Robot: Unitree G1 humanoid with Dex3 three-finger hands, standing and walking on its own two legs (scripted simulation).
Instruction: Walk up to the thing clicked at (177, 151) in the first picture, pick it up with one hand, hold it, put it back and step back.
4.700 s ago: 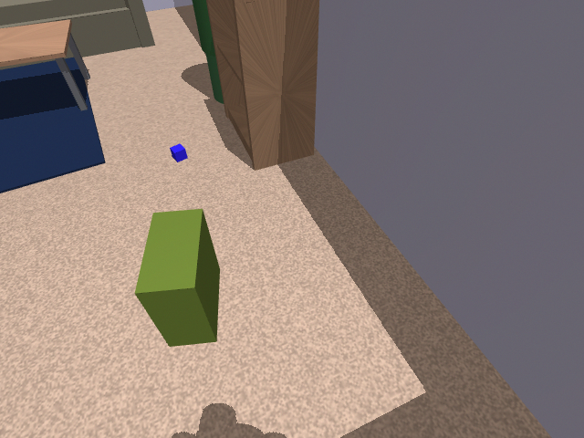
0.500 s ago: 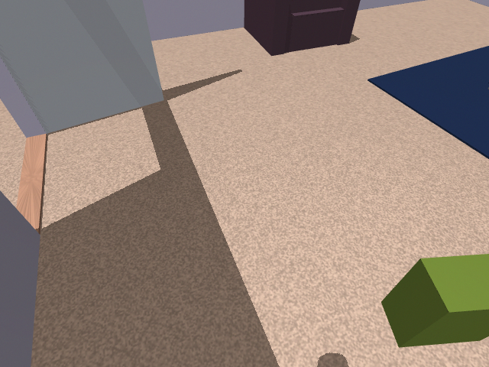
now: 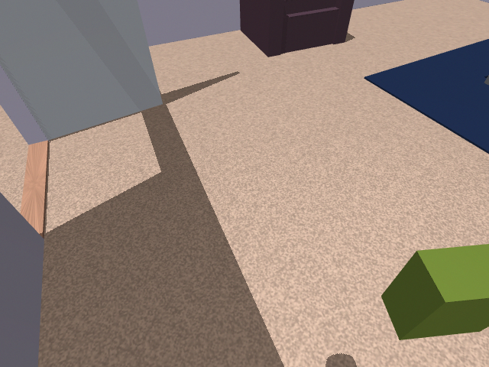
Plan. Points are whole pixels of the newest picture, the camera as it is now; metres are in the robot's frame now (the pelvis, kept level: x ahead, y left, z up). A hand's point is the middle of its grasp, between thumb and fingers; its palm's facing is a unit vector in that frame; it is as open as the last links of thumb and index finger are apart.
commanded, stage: stand
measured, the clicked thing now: out of the picture +0.78 -1.65 -0.75
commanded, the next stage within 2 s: none
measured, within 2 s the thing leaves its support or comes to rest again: neither
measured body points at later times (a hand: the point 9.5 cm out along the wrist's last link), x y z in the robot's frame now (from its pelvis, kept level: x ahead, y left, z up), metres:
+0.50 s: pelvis +0.01 +0.00 +0.00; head +0.02 -0.01 +0.45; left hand +0.08 +0.30 -0.13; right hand +0.07 -0.30 -0.14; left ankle +0.03 +0.15 -0.75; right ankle +0.01 -0.12 -0.75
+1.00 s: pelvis +0.01 -0.01 +0.00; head +0.02 -0.01 +0.45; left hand +0.09 +0.30 -0.13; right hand +0.09 -0.31 -0.13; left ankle +0.03 +0.15 -0.75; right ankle +0.01 -0.12 -0.75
